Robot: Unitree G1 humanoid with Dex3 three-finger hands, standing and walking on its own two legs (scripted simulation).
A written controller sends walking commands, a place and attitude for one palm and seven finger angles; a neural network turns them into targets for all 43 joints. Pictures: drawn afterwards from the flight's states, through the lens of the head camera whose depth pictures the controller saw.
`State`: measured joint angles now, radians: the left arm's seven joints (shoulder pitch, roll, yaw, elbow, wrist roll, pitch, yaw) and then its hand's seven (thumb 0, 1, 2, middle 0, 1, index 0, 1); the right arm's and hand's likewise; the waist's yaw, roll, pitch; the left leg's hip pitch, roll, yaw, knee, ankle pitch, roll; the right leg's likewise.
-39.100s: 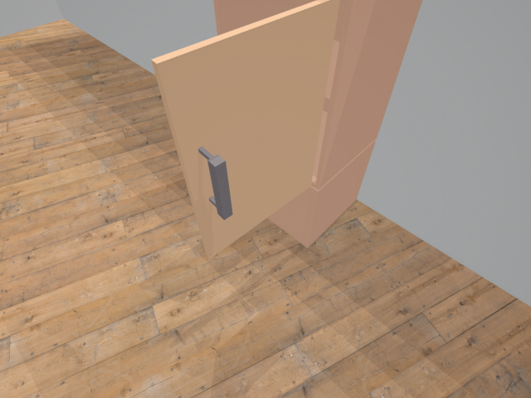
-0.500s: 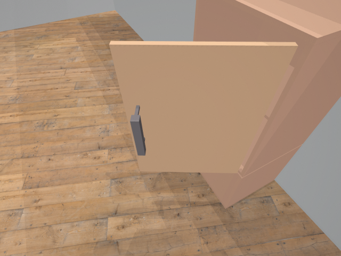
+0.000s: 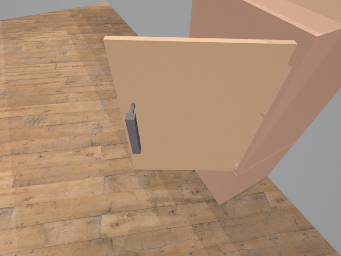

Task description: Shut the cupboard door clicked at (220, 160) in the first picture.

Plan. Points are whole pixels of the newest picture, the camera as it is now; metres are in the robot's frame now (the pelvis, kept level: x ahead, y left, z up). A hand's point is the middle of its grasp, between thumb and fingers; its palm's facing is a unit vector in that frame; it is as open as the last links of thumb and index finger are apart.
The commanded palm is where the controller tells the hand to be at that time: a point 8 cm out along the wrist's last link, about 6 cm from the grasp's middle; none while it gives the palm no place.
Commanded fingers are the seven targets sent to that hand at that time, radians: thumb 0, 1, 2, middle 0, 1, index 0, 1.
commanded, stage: look again from close up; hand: left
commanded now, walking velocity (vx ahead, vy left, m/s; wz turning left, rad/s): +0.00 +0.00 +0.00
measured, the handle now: (134, 129) +0.48 +0.13 -0.03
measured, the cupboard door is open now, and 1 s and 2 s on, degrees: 61 61 61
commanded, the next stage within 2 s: shuffle to correct the standing spot in 0.44 s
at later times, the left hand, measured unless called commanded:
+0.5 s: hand out of the picture +0.04 +0.20 -0.18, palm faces +0.00 -0.98 -0.22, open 7.4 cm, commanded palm none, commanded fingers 0.00 0.90 0.90 -0.20 -0.30 -0.20 -0.30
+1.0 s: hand out of the picture +0.00 +0.15 -0.18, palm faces +0.02 -0.98 -0.20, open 7.4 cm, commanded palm none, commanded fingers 0.00 0.90 0.90 -0.20 -0.30 -0.20 -0.30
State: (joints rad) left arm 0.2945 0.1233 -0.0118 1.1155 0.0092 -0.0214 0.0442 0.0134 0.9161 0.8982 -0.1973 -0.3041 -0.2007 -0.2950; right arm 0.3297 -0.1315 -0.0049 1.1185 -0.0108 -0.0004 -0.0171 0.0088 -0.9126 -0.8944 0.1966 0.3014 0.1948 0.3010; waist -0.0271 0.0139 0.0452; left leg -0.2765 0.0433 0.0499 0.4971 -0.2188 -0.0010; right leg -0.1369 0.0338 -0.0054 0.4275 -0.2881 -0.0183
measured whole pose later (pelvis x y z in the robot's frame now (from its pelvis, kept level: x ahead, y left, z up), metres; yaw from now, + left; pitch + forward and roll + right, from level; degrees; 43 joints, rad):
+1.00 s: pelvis +0.01 -0.03 -0.01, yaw -1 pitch +2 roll +0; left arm 0.34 0.17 0.03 1.00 0.04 0.03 0.01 0.01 0.91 0.90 -0.20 -0.30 -0.20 -0.29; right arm 0.23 -0.17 -0.04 1.06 -0.02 0.04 -0.05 0.01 -0.91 -0.89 0.20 0.30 0.20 0.30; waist 0.02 -0.02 0.04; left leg -0.44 0.05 0.06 0.94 -0.51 0.01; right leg -0.20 0.05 -0.07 0.52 -0.35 -0.08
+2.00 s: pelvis -0.02 -0.09 +0.00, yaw +1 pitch -3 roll +0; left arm 0.26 0.26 0.00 1.03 0.01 0.00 0.01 0.01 0.90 0.90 -0.20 -0.30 -0.20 -0.30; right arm 0.23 -0.25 -0.02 1.09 -0.01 0.00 0.00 0.01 -0.91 -0.89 0.20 0.30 0.20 0.30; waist -0.01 -0.02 0.01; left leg -0.21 0.05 0.05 0.45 -0.19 -0.02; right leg -0.16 -0.02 -0.03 0.44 -0.23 0.01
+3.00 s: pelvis -0.03 -0.06 +0.00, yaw +1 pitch -2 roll +0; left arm 0.26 0.23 0.00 1.09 0.02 -0.01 0.02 0.01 0.91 0.90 -0.20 -0.30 -0.20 -0.30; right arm 0.20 -0.22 -0.03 1.13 -0.01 0.00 0.00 0.01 -0.91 -0.89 0.20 0.30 0.20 0.30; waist 0.00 -0.02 0.04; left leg -0.21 0.00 0.08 0.40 -0.15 0.03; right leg -0.17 -0.07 -0.01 0.40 -0.19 0.06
